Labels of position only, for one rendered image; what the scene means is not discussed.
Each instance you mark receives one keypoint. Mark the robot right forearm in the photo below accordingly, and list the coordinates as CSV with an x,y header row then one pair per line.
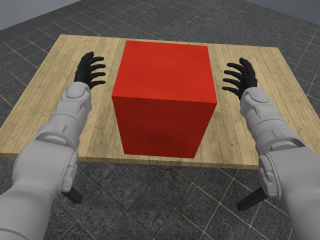
x,y
267,127

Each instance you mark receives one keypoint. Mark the robot left hand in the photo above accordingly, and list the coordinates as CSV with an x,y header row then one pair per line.
x,y
83,73

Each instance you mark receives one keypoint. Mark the table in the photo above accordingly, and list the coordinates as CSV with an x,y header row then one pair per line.
x,y
227,142

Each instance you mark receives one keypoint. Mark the left robot upper arm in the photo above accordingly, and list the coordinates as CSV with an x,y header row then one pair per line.
x,y
45,170

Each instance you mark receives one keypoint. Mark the right robot upper arm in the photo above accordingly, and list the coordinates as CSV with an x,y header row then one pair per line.
x,y
293,176

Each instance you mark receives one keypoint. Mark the carton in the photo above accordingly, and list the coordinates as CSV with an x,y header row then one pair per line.
x,y
164,97

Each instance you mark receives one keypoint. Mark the robot left forearm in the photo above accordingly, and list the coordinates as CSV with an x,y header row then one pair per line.
x,y
66,123

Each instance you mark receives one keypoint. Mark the robot right hand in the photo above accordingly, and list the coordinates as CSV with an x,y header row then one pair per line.
x,y
247,77

